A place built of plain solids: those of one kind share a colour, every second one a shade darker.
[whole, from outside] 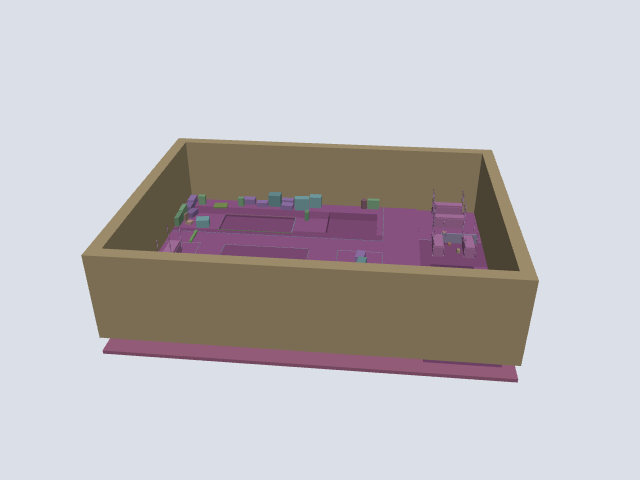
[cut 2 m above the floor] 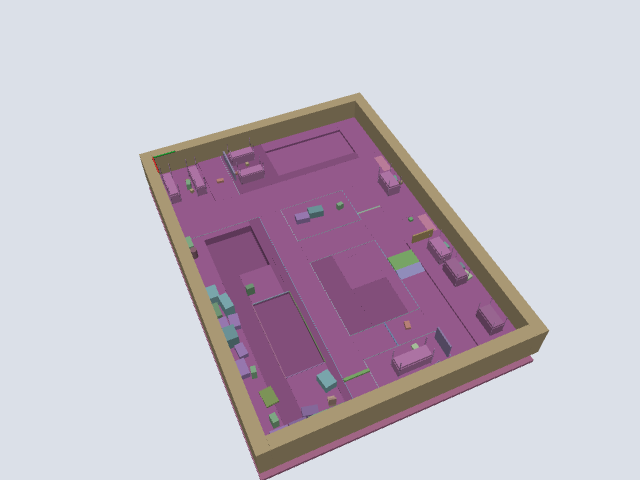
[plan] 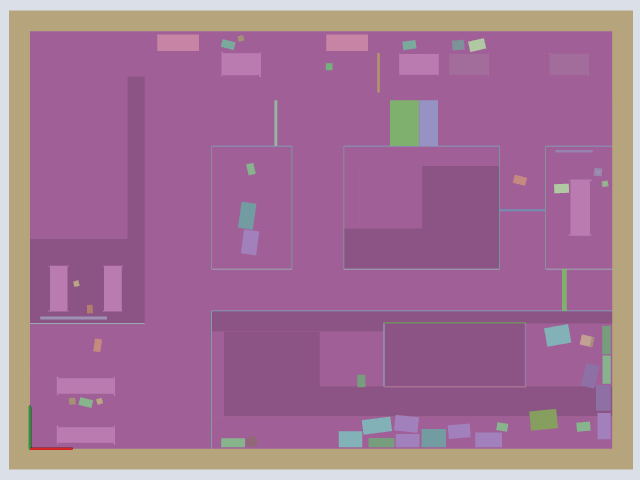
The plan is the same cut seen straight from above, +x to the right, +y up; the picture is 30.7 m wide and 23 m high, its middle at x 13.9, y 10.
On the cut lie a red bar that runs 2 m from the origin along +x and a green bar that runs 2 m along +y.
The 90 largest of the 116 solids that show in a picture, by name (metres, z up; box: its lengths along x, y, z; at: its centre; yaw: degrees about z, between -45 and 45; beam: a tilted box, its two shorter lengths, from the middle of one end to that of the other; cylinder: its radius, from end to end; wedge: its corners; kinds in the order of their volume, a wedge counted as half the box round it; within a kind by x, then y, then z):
{
 "floor_1": {"box": [1.15, 7.77, 2.1], "at": [0.57, 13.94, -1.05]},
 "floor_2": {"box": [5.5, 3.8, 0.88], "at": [2.75, 1.9, -0.56]},
 "floor_3": {"box": [5.5, 2.2, 1.0], "at": [2.75, 4.9, -0.5]},
 "floor_4": {"box": [5.5, 4.05, 2.1], "at": [2.75, 8.03, -1.05]},
 "floor_5": {"box": [5.5, 2.18, 2.1], "at": [2.75, 18.91, -1.05]},
 "floor_6": {"box": [3.53, 7.77, 1.88], "at": [2.92, 13.94, -1.16]},
 "floor_7": {"box": [0.82, 7.77, 2.1], "at": [5.09, 13.94, -1.05]},
 "floor_8": {"box": [3.2, 20.0, 1.0], "at": [7.1, 10.0, -0.5]},
 "floor_9": {"box": [0.6, 4.06, 2.1], "at": [9.0, 3.58, -1.05]},
 "floor_10": {"box": [3.85, 5.9, 1.0], "at": [10.62, 11.55, -0.5]},
 "floor_11": {"box": [5.25, 3.3, 1.0], "at": [11.32, 18.35, -0.5]},
 "floor_12": {"box": [4.59, 4.06, 1.36], "at": [11.6, 3.58, -1.42]},
 "floor_13": {"box": [8.3, 0.39, 2.1], "at": [12.85, 5.8, -1.05]},
 "floor_14": {"box": [2.5, 5.9, 1.0], "at": [13.8, 11.55, -0.5]},
 "floor_15": {"box": [2.5, 3.3, 1.0], "at": [15.2, 18.35, -0.5]},
 "floor_16": {"box": [0.75, 3.0, 2.1], "at": [15.43, 12.05, -1.05]},
 "floor_17": {"box": [3.11, 2.61, 2.1], "at": [15.45, 4.3, -1.05]},
 "floor_18": {"box": [3.0, 3.0, 2.1], "at": [17.3, 12.05, -1.05]},
 "floor_19": {"box": [19.2, 1.55, 2.1], "at": [18.3, 0.78, -1.05]},
 "floor_20": {"box": [19.2, 0.6, 2.1], "at": [18.3, 6.3, -1.05]},
 "floor_21": {"box": [19.2, 2.0, 1.0], "at": [18.3, 7.6, -0.5]},
 "floor_22": {"box": [19.2, 2.2, 1.0], "at": [18.3, 15.6, -0.5]},
 "floor_23": {"box": [7.45, 1.95, 2.1], "at": [18.77, 9.57, -1.05]},
 "floor_24": {"box": [7.45, 0.95, 2.1], "at": [18.77, 14.03, -1.05]},
 "floor_25": {"box": [6.71, 3.0, 1.89], "at": [20.36, 4.5, -1.16]},
 "floor_26": {"box": [3.7, 3.0, 2.1], "at": [20.65, 12.05, -1.05]},
 "floor_27": {"box": [14.01, 1.45, 2.1], "at": [20.89, 2.27, -1.05]},
 "floor_28": {"box": [11.45, 3.3, 1.16], "at": [22.18, 18.35, -0.42]},
 "floor_29": {"box": [2.2, 5.9, 1.0], "at": [23.6, 11.55, -0.5]},
 "floor_30": {"box": [4.19, 3.0, 2.1], "at": [25.8, 4.5, -1.05]},
 "floor_31": {"box": [3.2, 5.9, 1.0], "at": [26.3, 11.55, -0.5]},
 "wall_1": {"box": [1.0, 20.0, 7.0], "at": [-0.5, 10.0, 2.5]},
 "wall_2": {"box": [29.9, 1.0, 7.0], "at": [13.95, -0.5, 2.5]},
 "wall_3": {"box": [29.9, 1.0, 7.0], "at": [13.95, 20.5, 2.5]},
 "wall_4": {"box": [1.0, 20.0, 7.0], "at": [28.4, 10.0, 2.5]},
 "floor_base_1": {"box": [29.9, 22.0, 0.3], "at": [13.95, 10.0, -2.35]},
 "piece_1": {"box": [0.85, 2.2, 0.9], "at": [1.38, 7.67, 0.45]},
 "piece_2": {"box": [0.77, 2.12, 0.12], "at": [1.38, 7.67, 0.96]},
 "piece_3": {"box": [2.8, 0.75, 0.94], "at": [2.68, 0.66, 0.35]},
 "piece_4": {"box": [2.72, 0.67, 0.19], "at": [2.68, 0.66, 0.92]},
 "piece_5": {"box": [2.8, 0.75, 0.94], "at": [2.68, 3.0, 0.35]},
 "piece_6": {"box": [2.72, 0.67, 0.13], "at": [2.68, 3.0, 0.89]},
 "piece_7": {"box": [0.85, 2.2, 0.9], "at": [3.98, 7.67, 0.45]},
 "piece_8": {"box": [0.77, 2.12, 0.11], "at": [3.98, 7.67, 0.95]},
 "piece_9": {"box": [1.9, 1.05, 0.95], "at": [10.12, 18.42, 0.47]},
 "piece_10": {"box": [1.82, 0.97, 0.17], "at": [10.12, 18.42, 1.03]},
 "piece_11": {"box": [1.9, 1.0, 0.91], "at": [18.64, 18.42, 0.61]},
 "piece_12": {"box": [1.82, 0.92, 0.17], "at": [18.64, 18.42, 1.16]},
 "piece_13": {"box": [1.9, 1.0, 0.91], "at": [21.05, 18.42, 0.61]},
 "piece_14": {"box": [1.82, 0.92, 0.21], "at": [21.05, 18.42, 1.18]},
 "piece_15": {"box": [1.9, 1.0, 0.91], "at": [25.84, 18.42, 0.61]},
 "piece_16": {"box": [1.82, 0.92, 0.18], "at": [25.84, 18.42, 1.16]},
 "piece_17": {"box": [0.95, 2.7, 0.89], "at": [26.37, 11.55, 0.45]},
 "piece_18": {"box": [0.87, 2.62, 0.23], "at": [26.37, 11.55, 1.0]},
 "pallet_load_1": {"box": [0.72, 1.26, 0.67], "at": [10.41, 11.16, 0.34], "yaw": -8.2},
 "pallet_load_2": {"box": [1.13, 0.77, 1.13], "at": [15.36, 0.46, 0.56]},
 "pallet_load_3": {"box": [1.38, 0.7, 1.2], "at": [16.63, 1.1, 0.6], "yaw": 7.3},
 "pallet_load_4": {"box": [1.17, 0.88, 1.18], "at": [19.35, 0.51, 0.59]},
 "pallet_load_5": {"box": [1.17, 0.9, 0.75], "at": [25.29, 5.43, 0.38], "yaw": 10.2},
 "sack_pile_1": {"box": [0.74, 1.16, 0.55], "at": [10.55, 9.88, 0.28], "yaw": -7.7},
 "sack_pile_2": {"box": [1.13, 0.75, 0.49], "at": [18.05, 1.19, 0.24], "yaw": -6.1},
 "sack_pile_3": {"box": [1.14, 0.64, 0.63], "at": [18.1, 0.39, 0.32]},
 "sack_pile_4": {"box": [1.06, 0.66, 0.46], "at": [20.57, 0.84, 0.23], "yaw": 4.9},
 "sack_pile_5": {"box": [1.29, 0.71, 0.57], "at": [21.98, 0.42, 0.28]},
 "sack_pile_6": {"box": [0.66, 1.12, 0.49], "at": [26.85, 3.5, 0.24], "yaw": -13.5},
 "sack_pile_7": {"box": [0.7, 1.23, 0.56], "at": [27.48, 2.43, 0.28]},
 "sack_pile_8": {"box": [0.64, 1.27, 0.65], "at": [27.51, 1.08, 0.33]},
 "crate_stack_1": {"box": [0.64, 0.38, 0.68], "at": [2.68, 2.21, 0.22], "yaw": -13.7},
 "crate_stack_2": {"box": [1.14, 0.43, 0.94], "at": [9.74, 0.28, 0.47]},
 "crate_stack_3": {"box": [0.35, 0.54, 0.57], "at": [10.59, 13.4, 0.28], "yaw": 12.0},
 "crate_stack_4": {"box": [0.39, 0.6, 0.88], "at": [15.88, 3.25, 0.44], "yaw": 1.4},
 "crate_stack_5": {"box": [1.24, 0.44, 0.84], "at": [16.85, 0.29, 0.42]},
 "crate_stack_6": {"box": [0.53, 0.38, 0.88], "at": [22.63, 1.04, 0.44], "yaw": -9.7},
 "crate_stack_7": {"box": [0.66, 0.44, 0.93], "at": [26.53, 1.06, 0.47], "yaw": 5.0},
 "crate_stack_8": {"box": [0.41, 1.36, 0.91], "at": [27.62, 5.21, 0.46]},
 "crate_stack_9": {"box": [0.4, 1.36, 0.99], "at": [27.63, 3.79, 0.49]},
 "step_hump_1": {"box": [1.4, 2.2, 0.2], "at": [17.95, 15.6, 0.05]},
 "step_hump_2": {"box": [0.22, 2.0, 0.23], "at": [25.61, 7.6, 0.07]},
 "screenS_1": {"box": [3.2, 0.15, 0.92], "at": [2.09, 6.26, 0.46]},
 "screenN_1": {"box": [1.8, 0.12, 1.44], "at": [26.07, 14.25, 0.72]},
 "pallet_1": {"box": [1.3, 0.93, 0.2], "at": [24.61, 1.38, 0.05], "yaw": 5.5},
 "screenW_1": {"box": [0.12, 1.9, 0.92], "at": [16.7, 18.01, 0.62]},
 "barrel_1": {"cylinder": 0.27, "from": [10.64, 0.34, 0.0], "to": [10.64, 0.34, 0.9]},
 "ramp_hump_ramp_1": {"wedge": [[18.65, 14.5, -0.05], [18.65, 14.5, 0.15], [18.65, 16.7, -0.05], [18.65, 16.7, 0.15], [19.55, 14.5, -0.05], [19.55, 14.5, 0.0], [19.55, 16.7, -0.05], [19.55, 16.7, 0.0]]},
 "low_mat_1": {"box": [2.0, 0.8, 0.06], "at": [7.1, 19.45, -0.02]},
 "low_mat_2": {"box": [2.0, 0.8, 0.06], "at": [15.2, 19.45, -0.02]},
 "sack_1": {"box": [0.78, 0.51, 0.24], "at": [21.43, 19.34, 0.28], "yaw": 12.6},
 "hand_truck_1": {"box": [0.63, 0.5, 0.27], "at": [26.7, 5.17, 0.14], "yaw": -13.0},
 "carton_1": {"box": [0.58, 0.47, 0.31], "at": [20.52, 19.34, 0.32], "yaw": 5.7},
 "crate_1": {"box": [0.64, 0.41, 0.29], "at": [18.18, 19.34, 0.3], "yaw": 7.8}
}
